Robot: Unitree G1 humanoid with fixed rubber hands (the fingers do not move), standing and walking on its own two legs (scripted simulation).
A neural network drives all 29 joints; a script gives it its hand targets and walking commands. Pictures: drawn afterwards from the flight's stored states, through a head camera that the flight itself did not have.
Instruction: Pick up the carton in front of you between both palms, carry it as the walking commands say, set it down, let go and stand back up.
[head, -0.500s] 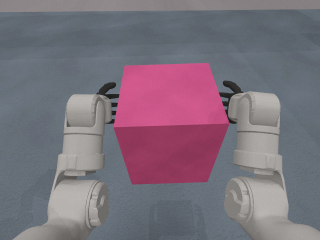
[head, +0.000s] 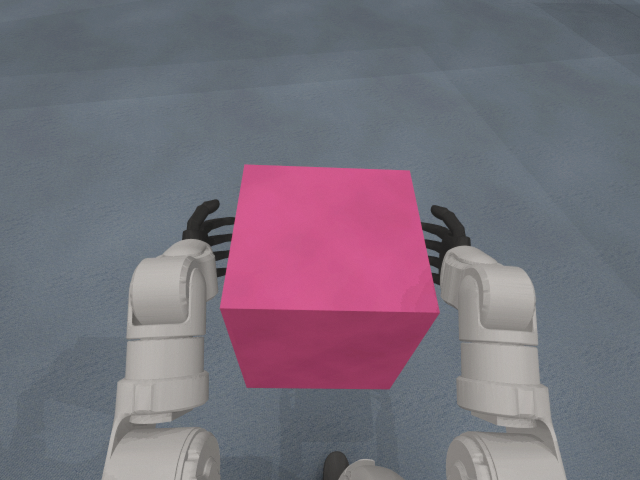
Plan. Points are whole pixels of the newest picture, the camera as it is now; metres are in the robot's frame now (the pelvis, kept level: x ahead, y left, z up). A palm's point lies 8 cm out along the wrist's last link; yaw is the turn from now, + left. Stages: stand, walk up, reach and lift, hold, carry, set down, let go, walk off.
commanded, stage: carry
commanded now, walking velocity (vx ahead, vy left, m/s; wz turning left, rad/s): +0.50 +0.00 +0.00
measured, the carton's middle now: (322, 286) +0.37 -0.02 +0.02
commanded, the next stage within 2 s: none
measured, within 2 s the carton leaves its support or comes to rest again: neither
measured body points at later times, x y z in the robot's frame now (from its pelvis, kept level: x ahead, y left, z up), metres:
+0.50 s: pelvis +0.31 +0.04 +0.01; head +0.28 +0.04 +0.46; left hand +0.64 +0.20 +0.12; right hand +0.64 -0.11 +0.12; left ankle +0.42 +0.14 -0.72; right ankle +0.16 -0.06 -0.72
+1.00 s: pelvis +0.61 +0.03 +0.00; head +0.56 +0.02 +0.45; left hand +0.88 +0.17 +0.11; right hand +0.88 -0.13 +0.10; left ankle +0.42 +0.14 -0.71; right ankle +0.72 -0.07 -0.72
